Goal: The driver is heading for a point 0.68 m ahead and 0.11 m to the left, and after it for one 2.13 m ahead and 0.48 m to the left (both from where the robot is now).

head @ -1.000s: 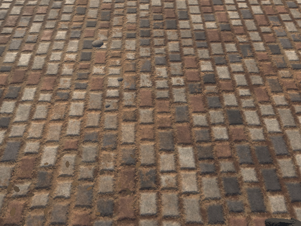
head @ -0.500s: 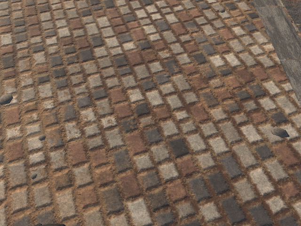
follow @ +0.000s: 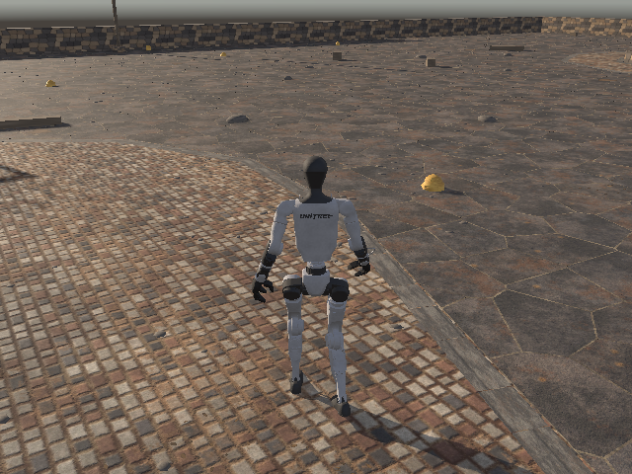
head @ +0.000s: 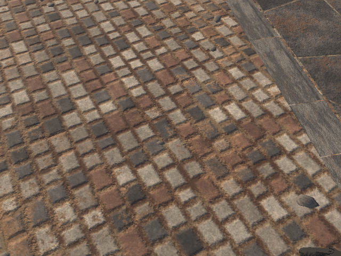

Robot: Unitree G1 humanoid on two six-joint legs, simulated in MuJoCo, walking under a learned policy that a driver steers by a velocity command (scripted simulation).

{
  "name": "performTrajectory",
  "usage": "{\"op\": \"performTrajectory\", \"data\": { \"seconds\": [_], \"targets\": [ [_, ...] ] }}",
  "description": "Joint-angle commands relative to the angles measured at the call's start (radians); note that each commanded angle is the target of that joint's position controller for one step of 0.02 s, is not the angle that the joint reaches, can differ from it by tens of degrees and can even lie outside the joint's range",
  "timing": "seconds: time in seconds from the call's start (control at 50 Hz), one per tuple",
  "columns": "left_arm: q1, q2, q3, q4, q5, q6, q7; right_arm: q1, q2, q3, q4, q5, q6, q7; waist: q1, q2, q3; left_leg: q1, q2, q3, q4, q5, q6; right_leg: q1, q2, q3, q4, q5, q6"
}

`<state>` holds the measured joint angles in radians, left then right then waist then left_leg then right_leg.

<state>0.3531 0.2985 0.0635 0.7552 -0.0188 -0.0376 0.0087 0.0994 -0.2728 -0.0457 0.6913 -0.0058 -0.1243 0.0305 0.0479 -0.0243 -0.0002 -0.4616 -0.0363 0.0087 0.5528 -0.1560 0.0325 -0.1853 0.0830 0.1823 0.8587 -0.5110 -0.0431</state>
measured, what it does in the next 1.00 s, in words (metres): walks ahead, turning left: right foot, then left foot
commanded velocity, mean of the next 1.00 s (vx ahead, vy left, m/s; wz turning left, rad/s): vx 0.45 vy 0.00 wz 0.19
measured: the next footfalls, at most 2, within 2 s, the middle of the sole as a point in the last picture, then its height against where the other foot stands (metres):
right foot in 0.46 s outside the picture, level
left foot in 0.96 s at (152, 222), level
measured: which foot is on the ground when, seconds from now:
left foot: down 0.00-0.46, up 0.48-0.94, down 0.96-1.00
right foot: up 0.00-0.44, down 0.46-0.98, up 1.00-1.00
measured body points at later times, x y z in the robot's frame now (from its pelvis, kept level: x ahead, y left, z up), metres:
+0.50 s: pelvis +0.27 -0.04 +0.00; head +0.30 -0.04 +0.45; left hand +0.52 +0.19 -0.06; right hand +0.24 -0.32 -0.13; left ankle +0.10 +0.11 -0.70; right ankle +0.37 -0.14 -0.72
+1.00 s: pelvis +0.50 +0.00 -0.01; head +0.54 +0.02 +0.44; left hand +0.50 +0.30 -0.13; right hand +0.76 -0.20 -0.09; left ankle +0.60 +0.11 -0.72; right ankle +0.38 -0.15 -0.69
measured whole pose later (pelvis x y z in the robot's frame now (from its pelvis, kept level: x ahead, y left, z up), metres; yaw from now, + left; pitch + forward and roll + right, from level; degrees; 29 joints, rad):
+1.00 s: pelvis +0.50 +0.00 -0.01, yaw +15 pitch +2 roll -2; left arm 0.24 0.29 0.07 0.82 0.00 -0.03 0.03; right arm 0.10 -0.29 -0.07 0.66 0.00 -0.03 0.04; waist 0.03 0.02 0.06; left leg -0.53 -0.02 0.03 0.60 -0.10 0.10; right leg -0.13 -0.06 -0.18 0.80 -0.51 0.04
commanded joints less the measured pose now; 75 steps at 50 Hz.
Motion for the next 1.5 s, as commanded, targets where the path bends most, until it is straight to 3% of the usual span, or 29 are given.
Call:
{"op": "performTrajectory", "data": {
  "seconds": [0.02,0.04,0.08,0.24,0.4,0.46,0.48,0.5,0.52,0.54,0.56,0.6,0.68,0.8,0.9,0.96,0.98,1.0,1.02,1.04,1.06,1.14,1.26,1.38,1.42,1.44,1.46,1.48,1.5],
  "targets": [
    [-0.026,0.140,0.018,-0.094,-0.017,-0.030,-0.001,0.271,-0.148,-0.053,0.013,0.019,0.006,-0.004,-0.146,0.147,-0.125,0.648,0.388,-0.656,-0.275,-0.378,0.215,-0.614,-0.065,-0.005,0.449,0.039,0.007],
    [-0.096,0.128,0.014,-0.114,-0.003,-0.031,0.000,0.216,-0.135,-0.044,0.003,0.005,0.014,-0.006,-0.126,0.078,-0.059,0.526,0.345,-0.541,-0.287,-0.268,0.194,-0.589,-0.105,-0.048,0.417,0.109,0.007],
    [-0.112,0.098,0.015,-0.123,0.013,-0.036,-0.007,0.167,-0.101,-0.028,0.005,-0.008,0.015,-0.008,-0.076,0.101,-0.006,0.383,0.275,-0.404,-0.328,-0.084,0.183,-0.515,-0.163,-0.067,0.304,0.196,0.011],
    [-0.242,0.014,-0.013,-0.148,0.015,-0.038,-0.017,0.222,-0.160,-0.040,0.063,0.018,0.025,-0.021,-0.099,0.099,0.015,0.335,0.224,-0.163,-0.404,0.189,0.182,-0.465,-0.179,-0.143,-0.107,0.460,0.056],
    [-0.397,0.041,-0.006,-0.201,0.000,-0.058,-0.051,0.317,-0.189,-0.045,0.132,0.032,0.060,-0.028,-0.126,0.110,0.056,0.461,0.283,-0.161,-0.315,0.260,0.139,-0.375,-0.124,-0.166,-0.346,0.463,0.009],
    [-0.099,0.138,0.044,-0.126,0.018,-0.064,-0.035,0.278,-0.174,-0.035,0.121,0.027,0.068,-0.035,0.041,0.088,-0.133,0.340,0.194,-0.103,0.030,0.466,0.077,0.105,-0.128,-0.162,-0.386,0.478,-0.063],
    [0.088,0.224,0.064,-0.103,0.030,-0.057,-0.020,0.276,-0.096,-0.006,0.085,-0.009,0.062,-0.036,0.099,-0.074,-0.303,0.118,0.105,-0.050,0.369,0.092,0.033,0.406,-0.359,0.083,-0.349,0.521,-0.123],
    [0.090,0.246,0.064,-0.090,0.034,-0.050,-0.028,0.408,-0.031,0.011,0.081,0.023,0.043,-0.031,0.029,-0.317,-0.405,-0.195,-0.010,-0.093,0.630,-0.442,-0.004,0.601,-0.523,0.492,-0.480,0.296,-0.256],
    [0.062,0.147,0.042,-0.094,0.022,-0.048,-0.027,0.333,-0.148,-0.017,0.096,0.046,0.037,-0.030,0.064,-0.167,-0.286,-0.290,0.048,-0.154,0.722,-0.405,-0.006,0.507,-0.481,0.448,-0.530,0.166,-0.218],
    [0.004,0.109,0.028,-0.093,0.015,-0.050,-0.024,0.250,-0.174,-0.029,0.073,0.052,0.036,-0.028,0.053,-0.121,-0.156,-0.318,0.086,-0.133,0.714,-0.306,-0.002,0.378,-0.446,0.291,-0.552,0.194,-0.180],
    [-0.059,0.087,0.019,-0.093,0.020,-0.053,-0.027,0.216,-0.155,-0.029,0.072,0.044,0.040,-0.032,0.019,-0.057,-0.096,-0.276,0.124,-0.118,0.680,-0.226,-0.010,0.254,-0.402,0.194,-0.586,0.271,-0.160],
    [-0.130,0.052,0.013,-0.083,0.031,-0.065,-0.031,0.230,-0.122,-0.033,0.076,0.035,0.062,-0.032,-0.037,-0.083,-0.032,-0.190,0.165,-0.122,0.620,-0.134,-0.023,0.102,-0.348,0.049,-0.657,0.377,-0.145],
    [-0.145,0.071,0.027,-0.041,0.035,-0.087,-0.023,0.204,-0.075,-0.032,0.060,0.033,0.094,-0.034,-0.064,-0.046,0.014,-0.212,0.174,-0.129,0.555,-0.031,-0.046,0.038,-0.344,-0.109,-0.722,0.546,-0.156],
    [-0.134,0.118,0.038,-0.004,0.031,-0.065,0.006,0.028,-0.039,-0.017,-0.006,0.014,0.082,-0.001,-0.019,-0.018,0.073,-0.164,0.137,-0.028,0.196,0.229,-0.042,0.052,-0.301,-0.328,-0.695,0.789,-0.115],
    [-0.113,0.172,0.056,0.015,-0.005,-0.021,0.026,0.006,-0.081,-0.036,-0.067,0.010,0.091,0.032,-0.032,-0.059,0.017,-0.092,0.075,0.041,0.077,0.105,0.010,0.204,-0.346,-0.362,-0.517,1.042,-0.077],
    [-0.141,0.158,0.053,-0.001,-0.017,-0.003,0.033,0.258,-0.188,-0.092,-0.018,0.006,0.092,0.017,-0.170,-0.005,-0.120,0.256,-0.012,0.053,-0.082,0.215,0.090,0.128,-0.265,-0.394,-0.081,1.013,0.006],
    [-0.078,0.066,0.023,-0.024,0.039,-0.009,0.025,0.282,-0.286,-0.110,-0.023,0.006,0.099,-0.012,-0.123,0.223,-0.202,0.518,0.193,-0.221,-0.028,0.701,0.163,-0.141,-0.172,-0.391,0.239,0.332,0.071],
    [0.028,0.033,0.000,-0.048,0.047,-0.020,0.009,0.216,-0.336,-0.106,-0.080,-0.019,0.092,-0.010,-0.042,0.318,-0.386,0.750,0.432,-0.708,-0.077,0.784,0.421,-0.426,0.010,-0.211,0.563,-0.233,0.122],
    [-0.039,0.128,0.020,-0.030,0.022,-0.024,-0.002,0.198,-0.259,-0.092,-0.105,-0.006,0.095,0.000,-0.117,0.124,-0.439,0.711,0.390,-0.633,-0.132,0.630,0.390,-0.449,-0.055,-0.062,0.591,-0.162,0.103],
    [-0.121,0.133,0.021,-0.058,0.000,-0.021,-0.001,0.144,-0.214,-0.078,-0.110,0.005,0.093,0.001,-0.104,0.093,-0.308,0.596,0.339,-0.508,-0.151,0.504,0.337,-0.490,-0.083,-0.081,0.542,-0.071,0.085],
    [-0.144,0.116,0.020,-0.049,0.013,-0.013,0.013,0.103,-0.181,-0.071,-0.105,0.020,0.097,-0.004,-0.074,0.014,-0.200,0.463,0.281,-0.428,-0.174,0.399,0.280,-0.494,-0.122,-0.092,0.458,-0.003,0.089],
    [-0.122,0.103,0.024,-0.046,0.031,0.024,0.031,0.045,-0.173,-0.069,-0.126,-0.004,0.114,-0.026,-0.014,0.102,-0.136,0.188,0.199,-0.342,-0.230,0.350,0.240,-0.341,-0.120,-0.107,0.277,0.099,0.107],
    [-0.182,0.083,0.016,-0.054,0.026,0.037,0.038,0.041,-0.182,-0.072,-0.136,0.006,0.140,-0.062,-0.042,0.132,-0.156,0.174,0.164,-0.364,-0.227,0.055,0.197,-0.335,-0.107,-0.086,0.066,0.218,0.138],
    [-0.211,0.080,0.011,-0.071,0.020,0.017,0.019,0.059,-0.150,-0.053,-0.122,-0.007,0.155,-0.052,-0.077,0.179,-0.120,0.179,0.179,-0.419,-0.181,0.014,0.188,-0.218,-0.106,-0.115,-0.138,0.187,0.111],
    [-0.165,0.062,0.009,-0.058,0.022,0.005,0.006,0.047,-0.127,-0.038,-0.116,0.003,0.160,-0.050,-0.038,0.169,-0.112,0.168,0.155,-0.413,-0.131,0.050,0.152,-0.095,-0.095,-0.142,-0.356,0.302,0.077],
    [-0.158,0.081,0.011,-0.060,0.036,0.001,0.001,0.086,-0.105,-0.030,-0.102,0.004,0.158,-0.049,-0.040,0.134,-0.100,0.136,0.119,-0.387,-0.096,0.011,0.105,-0.020,-0.138,-0.106,-0.451,0.399,0.049],
    [-0.156,0.156,0.023,-0.073,0.057,0.000,0.004,0.137,-0.071,-0.020,-0.102,-0.011,0.151,-0.049,-0.083,-0.043,-0.111,0.076,0.023,-0.285,0.053,-0.162,0.038,0.042,-0.310,0.058,-0.494,0.551,-0.017],
    [-0.197,0.160,0.023,-0.057,0.071,0.005,0.004,0.133,-0.086,-0.028,-0.119,-0.002,0.143,-0.046,-0.123,-0.237,-0.059,0.033,-0.058,-0.150,0.088,-0.310,-0.008,-0.047,-0.405,0.191,-0.528,0.588,-0.147],
    [-0.237,0.101,0.008,-0.081,0.065,0.002,0.003,0.097,-0.139,-0.040,-0.113,-0.014,0.137,-0.048,-0.087,-0.199,-0.055,0.079,-0.017,-0.143,0.158,-0.323,-0.041,-0.090,-0.412,0.204,-0.550,0.547,-0.181]
  ]
}}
